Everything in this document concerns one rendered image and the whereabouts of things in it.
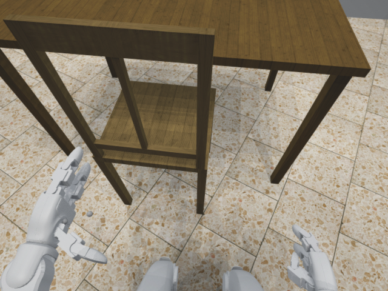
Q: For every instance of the robot right thigh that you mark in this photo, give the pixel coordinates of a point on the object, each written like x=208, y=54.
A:
x=240, y=280

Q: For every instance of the left robot hand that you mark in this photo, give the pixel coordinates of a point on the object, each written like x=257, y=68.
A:
x=57, y=203

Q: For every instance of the right robot hand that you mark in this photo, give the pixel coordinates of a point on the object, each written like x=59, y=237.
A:
x=317, y=273

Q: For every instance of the chair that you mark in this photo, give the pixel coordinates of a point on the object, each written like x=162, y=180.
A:
x=156, y=125

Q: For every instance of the robot left shin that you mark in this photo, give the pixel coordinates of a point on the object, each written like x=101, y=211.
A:
x=164, y=258

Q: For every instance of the left robot forearm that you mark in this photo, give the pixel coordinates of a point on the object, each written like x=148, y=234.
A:
x=32, y=269

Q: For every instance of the table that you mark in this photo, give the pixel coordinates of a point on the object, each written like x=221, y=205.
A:
x=309, y=36

